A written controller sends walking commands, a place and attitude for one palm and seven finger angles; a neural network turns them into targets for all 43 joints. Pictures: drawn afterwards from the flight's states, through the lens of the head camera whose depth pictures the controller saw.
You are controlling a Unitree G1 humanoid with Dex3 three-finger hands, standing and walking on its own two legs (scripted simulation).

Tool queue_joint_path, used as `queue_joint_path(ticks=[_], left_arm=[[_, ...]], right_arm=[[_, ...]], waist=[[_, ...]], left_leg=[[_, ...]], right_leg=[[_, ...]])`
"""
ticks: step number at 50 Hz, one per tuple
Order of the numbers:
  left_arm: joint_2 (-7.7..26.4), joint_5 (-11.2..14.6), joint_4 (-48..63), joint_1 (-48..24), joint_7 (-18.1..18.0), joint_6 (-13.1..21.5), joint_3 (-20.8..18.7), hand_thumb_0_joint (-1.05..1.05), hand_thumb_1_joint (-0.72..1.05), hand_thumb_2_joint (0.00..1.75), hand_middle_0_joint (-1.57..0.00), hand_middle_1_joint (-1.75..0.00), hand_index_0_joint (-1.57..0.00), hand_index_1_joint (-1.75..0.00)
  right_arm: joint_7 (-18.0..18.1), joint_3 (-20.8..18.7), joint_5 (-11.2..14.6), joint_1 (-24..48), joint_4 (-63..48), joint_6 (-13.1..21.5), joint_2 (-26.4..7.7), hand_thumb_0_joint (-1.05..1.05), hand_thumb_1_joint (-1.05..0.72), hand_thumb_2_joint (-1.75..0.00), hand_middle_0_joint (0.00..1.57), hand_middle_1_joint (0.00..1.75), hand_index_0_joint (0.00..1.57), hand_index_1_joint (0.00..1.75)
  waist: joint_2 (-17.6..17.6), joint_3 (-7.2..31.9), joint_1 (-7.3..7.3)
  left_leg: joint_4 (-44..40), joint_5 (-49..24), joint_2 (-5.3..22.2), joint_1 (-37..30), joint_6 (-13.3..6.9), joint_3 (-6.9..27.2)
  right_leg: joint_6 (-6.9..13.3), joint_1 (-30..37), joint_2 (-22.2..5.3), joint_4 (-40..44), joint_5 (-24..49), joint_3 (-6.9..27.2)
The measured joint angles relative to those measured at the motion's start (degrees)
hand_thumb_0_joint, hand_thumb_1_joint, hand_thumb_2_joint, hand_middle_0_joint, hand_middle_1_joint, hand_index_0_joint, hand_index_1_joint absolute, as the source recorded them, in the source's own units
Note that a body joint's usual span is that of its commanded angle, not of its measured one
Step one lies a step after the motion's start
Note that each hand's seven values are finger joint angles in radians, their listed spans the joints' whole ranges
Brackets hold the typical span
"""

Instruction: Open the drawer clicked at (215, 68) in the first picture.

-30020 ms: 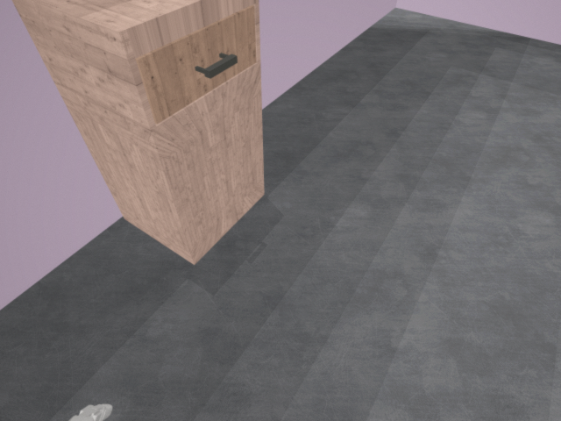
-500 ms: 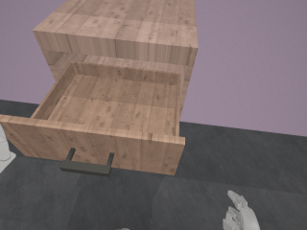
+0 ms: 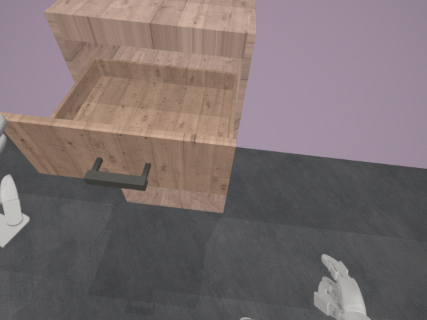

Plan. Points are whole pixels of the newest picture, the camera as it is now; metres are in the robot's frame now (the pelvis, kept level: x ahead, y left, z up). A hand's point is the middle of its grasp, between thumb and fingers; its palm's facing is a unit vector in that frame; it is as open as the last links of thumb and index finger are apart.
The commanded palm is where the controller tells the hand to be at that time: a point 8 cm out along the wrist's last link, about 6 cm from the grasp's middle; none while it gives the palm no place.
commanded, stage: stop stepping back and stand still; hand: left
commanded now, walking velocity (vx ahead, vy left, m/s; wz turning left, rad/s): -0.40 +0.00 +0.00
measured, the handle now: (119, 172) +0.39 +0.22 +0.02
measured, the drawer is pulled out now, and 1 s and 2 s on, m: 0.30 0.30 0.30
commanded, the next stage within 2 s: let the arm hang, fingers relaxed in 0.72 s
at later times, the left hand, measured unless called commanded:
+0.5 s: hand out of the picture +0.08 +0.20 +0.19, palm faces +0.38 -0.81 -0.45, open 7.4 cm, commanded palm +0.01 +0.25 +0.21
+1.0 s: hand out of the picture +0.03 +0.20 -0.09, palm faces +0.14 -0.93 -0.33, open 7.4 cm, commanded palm none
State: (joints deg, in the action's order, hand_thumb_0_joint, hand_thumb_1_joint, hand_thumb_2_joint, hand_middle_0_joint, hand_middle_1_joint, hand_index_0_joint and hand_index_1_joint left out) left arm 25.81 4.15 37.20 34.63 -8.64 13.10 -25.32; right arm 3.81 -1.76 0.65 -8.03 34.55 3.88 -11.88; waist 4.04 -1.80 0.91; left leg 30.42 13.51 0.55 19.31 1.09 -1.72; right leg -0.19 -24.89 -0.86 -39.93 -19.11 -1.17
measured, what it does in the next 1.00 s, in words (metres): walks backwards: right foot, then left foot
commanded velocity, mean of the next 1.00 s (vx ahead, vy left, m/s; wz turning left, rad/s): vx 0.15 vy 0.04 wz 0.00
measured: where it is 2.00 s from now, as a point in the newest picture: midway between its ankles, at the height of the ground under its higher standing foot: outside the picture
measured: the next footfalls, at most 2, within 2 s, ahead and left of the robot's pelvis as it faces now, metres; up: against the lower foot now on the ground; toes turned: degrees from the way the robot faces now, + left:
right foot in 0.16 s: -0.05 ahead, -0.12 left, +0.00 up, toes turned +5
left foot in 0.46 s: -0.06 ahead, +0.10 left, +0.00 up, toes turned +2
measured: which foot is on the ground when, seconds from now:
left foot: down 0.00-0.16, up 0.18-0.44, down 0.46-1.00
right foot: up 0.00-0.14, down 0.16-1.00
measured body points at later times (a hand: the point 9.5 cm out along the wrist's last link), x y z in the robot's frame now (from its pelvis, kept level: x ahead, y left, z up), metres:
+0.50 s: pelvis -0.11 -0.03 +0.01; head -0.11 -0.03 +0.46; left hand +0.05 +0.24 +0.21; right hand +0.02 -0.30 -0.07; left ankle -0.13 +0.09 -0.73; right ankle -0.06 -0.11 -0.73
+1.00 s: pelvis -0.13 -0.03 -0.01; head -0.12 -0.05 +0.44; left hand +0.02 +0.25 -0.07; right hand +0.02 -0.25 -0.14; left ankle -0.10 +0.10 -0.73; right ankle -0.09 -0.12 -0.73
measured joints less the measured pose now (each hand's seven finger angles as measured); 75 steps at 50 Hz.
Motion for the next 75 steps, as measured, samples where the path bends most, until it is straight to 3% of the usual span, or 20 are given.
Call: queue_joint_path(ticks=[4,7,9,11,14,17,22,23,28,30,34,37,41,43,47,49,52,55,61,75], left_arm=[[-1.28,-0.02,2.44,0.89,0.3,-0.26,0.72,0.02,0.89,0.9,-0.21,-0.3,-0.21,-0.3],[-1.11,-0.11,3.85,1.48,0.11,-0.21,0.32,0.02,0.89,0.9,-0.21,-0.3,-0.21,-0.3],[-1.42,-0.6,2.7,-0.07,0.27,0.04,0.62,0.02,0.89,0.9,-0.21,-0.3,-0.21,-0.3],[-1.85,-0.63,1.11,-1.61,0.49,-0.6,1.55,0.02,0.89,0.9,-0.21,-0.3,-0.21,-0.3],[-3.16,-0.46,-1.83,-0.7,0.39,-0.82,1.95,0.02,0.89,0.9,-0.21,-0.3,-0.21,-0.3],[-3.69,-0.99,-4.89,0.77,0.17,-1.03,2.42,0.01,0.89,0.9,-0.21,-0.3,-0.21,-0.3],[-4.06,-2.14,-4.33,1.82,-0.51,-1.41,4.18,0.02,0.89,0.9,-0.21,-0.3,-0.21,-0.3],[-3.84,-2.2,-3.49,1.65,-0.58,-1.1,4.34,0.02,0.89,0.9,-0.21,-0.3,-0.21,-0.3],[-1.44,-2.9,-2.27,1.5,-0.53,-0.5,2.63,0.02,0.89,0.9,-0.21,-0.3,-0.21,-0.3],[-0.63,-2.67,-2.45,1.4,-0.58,-0.15,1.46,0.02,0.89,0.9,-0.21,-0.3,-0.21,-0.3],[-1.96,-2.28,-4.81,-1.42,-0.04,1.21,1.16,0.02,0.89,0.9,-0.21,-0.3,-0.21,-0.3],[-4.65,-1.83,-6.14,-2.17,0.16,1.13,2.65,0.02,0.89,0.9,-0.21,-0.3,-0.21,-0.3],[-5.75,-2.02,-4.82,-0.4,-0.3,0.0,4.12,0.02,0.89,0.9,-0.21,-0.3,-0.21,-0.3],[-5.77,-4.22,-11.3,-3.4,1.7,-0.3,7.52,0.01,0.89,0.9,-0.2,-0.3,-0.21,-0.3],[-8.71,-5.59,-42.04,-15.45,5.71,-10.89,15.44,0.0,0.9,0.9,-0.2,-0.3,-0.2,-0.3],[-11.06,-5.71,-57.01,-18.94,6.65,-14.77,18.48,0.01,0.9,0.9,-0.19,-0.3,-0.19,-0.3],[-15.1,-5.6,-73.72,-19.45,7.94,-17.29,23.51,0.01,0.91,0.9,-0.19,-0.3,-0.19,-0.3],[-17.78,-4.34,-82.57,-18.35,6.98,-16.45,23.42,-0.01,0.97,0.9,-0.2,-0.3,-0.2,-0.3],[-14.97,-4.53,-92.33,-16.98,7.35,-15.38,23.0,-0.03,1.0,0.89,-0.2,-0.3,-0.2,-0.3],[-16.13,-4.37,-102.11,-16.05,7.04,-14.32,24.78,0.01,0.92,0.9,-0.19,-0.3,-0.2,-0.3]], right_arm=[[-1.33,0.97,-0.7,-0.16,-0.8,2.55,1.85,0.01,-0.91,-0.9,0.2,0.3,0.2,0.3],[-2.02,2.62,-0.16,-1.13,-2.17,3.09,2.52,0.01,-0.9,-0.9,0.2,0.3,0.2,0.3],[-2.06,3.31,0.31,-1.15,-2.09,2.53,2.18,0.01,-0.9,-0.9,0.2,0.3,0.2,0.3],[-2.16,3.47,0.56,-1.84,-0.67,1.22,1.92,0.01,-0.9,-0.9,0.2,0.3,0.2,0.3],[-1.86,3.61,0.21,-3.95,1.32,-0.62,1.38,0.01,-0.9,-0.9,0.2,0.3,0.21,0.3],[-1.23,2.97,0.27,-6.45,2.01,-1.14,0.27,0.01,-0.9,-0.9,0.2,0.3,0.21,0.3],[-0.46,1.09,0.09,-8.75,1.87,0.98,-2.79,0.02,-0.9,-0.9,0.2,0.3,0.2,0.3],[-0.3,0.5,-0.1,-8.68,1.66,1.61,-3.23,0.02,-0.9,-0.9,0.2,0.3,0.2,0.3],[-0.49,-0.55,-0.27,-8.42,1.09,3.16,-2.25,0.02,-0.91,-0.9,0.2,0.3,0.2,0.3],[-0.61,-0.05,0.01,-8.55,0.92,3.49,-1.67,0.02,-0.91,-0.9,0.2,0.3,0.2,0.3],[-1.1,0.77,0.48,-6.51,2.36,2.07,-0.88,0.01,-0.9,-0.9,0.2,0.3,0.2,0.3],[-1.87,1.03,0.51,-5.5,2.98,0.1,-0.05,0.01,-0.9,-0.9,0.2,0.3,0.2,0.3],[-1.61,2.58,0.09,-5.14,1.76,-0.6,0.81,0.02,-0.9,-0.9,0.2,0.3,0.2,0.3],[-3.56,1.8,-0.57,-5.1,2.63,1.57,-0.88,0.01,-0.9,-0.9,0.2,0.3,0.2,0.3],[-4.02,1.71,-2.52,-2.41,7.62,-1.74,-0.99,0.01,-0.9,-0.9,0.2,0.3,0.2,0.3],[-3.87,2.47,-2.52,-1.92,9.42,-2.95,-0.15,0.01,-0.9,-0.9,0.2,0.3,0.2,0.3],[-3.59,2.61,-1.83,-2.27,12.3,-4.87,1.11,0.01,-0.91,-0.9,0.2,0.3,0.2,0.3],[-3.16,2.27,-1.67,-4.03,15.64,-5.78,2.4,0.01,-0.91,-0.9,0.2,0.3,0.2,0.3],[-1.8,1.19,-1.67,-8.48,22.63,-5.88,2.61,0.0,-0.93,-0.9,0.2,0.3,0.2,0.3],[-1.33,1.92,-0.98,-10.1,28.96,-4.98,5.05,0.01,-0.91,-0.9,0.2,0.3,0.2,0.3]], waist=[[-0.84,-0.51,-0.85],[-1.9,-0.17,-1.5],[-4.14,-0.97,-1.53],[-4.45,-0.88,-1.41],[-3.31,1.45,-0.6],[-2.55,4.05,0.31],[-2.74,4.91,0.86],[-2.99,4.24,1.12],[-2.0,2.99,1.47],[-2.74,3.49,1.53],[-5.42,2.82,0.55],[-5.01,2.49,-0.38],[-2.95,1.74,-0.6],[-5.4,3.1,-0.87],[-4.91,3.3,-0.01],[-4.12,1.96,0.25],[-4.38,-0.16,0.98],[-3.59,-2.14,0.43],[-2.49,-3.29,-1.53],[-4.12,-2.28,-1.23]], left_leg=[[-0.01,-2.3,1.94,1.45,0.83,0.4],[1.93,-2.91,3.3,3.61,1.69,0.68],[6.55,2.3,4.41,5.78,0.98,2.02],[16.72,7.74,2.19,8.3,0.2,3.37],[26.79,6.74,-0.93,8.92,-0.28,1.87],[20.97,7.33,-1.58,4.58,-1.41,-0.59],[-2.78,8.02,-0.56,-7.61,-4.52,-2.22],[-6.14,4.84,-0.17,-8.85,-4.69,-1.83],[-3.25,1.9,-0.73,-8.13,-1.94,-1.58],[-1.05,3.0,-0.53,-7.09,-1.48,-0.95],[7.05,8.79,0.48,-3.4,-2.22,0.76],[15.04,10.18,-0.95,0.05,-2.66,0.96],[4.78,6.19,-0.8,-2.2,-3.32,-0.71],[0.38,0.62,0.5,-1.65,-4.5,2.09],[6.1,2.4,-2.66,2.27,-1.77,2.25],[7.5,3.35,-3.23,1.59,-1.25,1.85],[7.57,4.34,-1.96,-0.38,-1.11,2.61],[5.79,2.92,-0.67,-1.54,-0.95,3.84],[-0.27,0.25,0.01,-3.99,-0.85,3.84],[-5.37,-1.7,-1.3,-7.97,-2.23,1.97]], right_leg=[[-1.14,0.16,1.58,-7.06,-5.25,0.33],[-1.42,5.73,1.14,0.74,-3.51,-0.95],[1.02,7.35,2.34,4.05,-0.31,-2.39],[3.16,7.62,2.15,4.8,1.39,-2.98],[3.73,8.54,0.87,8.6,4.22,-2.51],[3.53,8.83,0.09,12.61,7.06,-2.35],[3.25,7.16,0.66,13.94,9.19,-3.53],[3.01,6.47,0.87,12.73,8.81,-4.06],[0.47,4.7,0.99,0.75,-1.78,-2.36],[0.25,7.17,1.17,3.49,-1.25,-2.72],[3.78,9.04,2.9,8.09,4.42,-3.75],[4.24,10.13,2.65,11.06,5.37,-3.22],[3.61,11.28,1.82,13.78,7.01,-2.32],[2.35,7.35,2.06,8.81,3.75,-3.86],[0.26,1.39,0.48,-3.36,-5.21,1.01],[0.77,2.69,0.49,-1.82,1.89,2.18],[2.24,5.55,1.93,-0.24,0.52,1.56],[2.56,8.03,3.43,4.16,1.94,0.79],[2.21,11.48,3.98,12.68,6.37,1.01],[0.78,14.44,2.53,16.37,7.93,2.91]])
